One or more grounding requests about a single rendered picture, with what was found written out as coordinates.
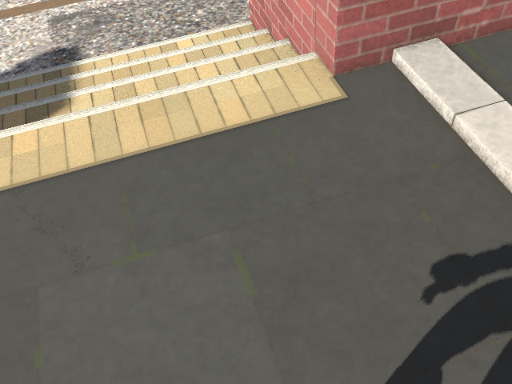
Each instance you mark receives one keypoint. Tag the stairs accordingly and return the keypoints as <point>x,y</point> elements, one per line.
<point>79,85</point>

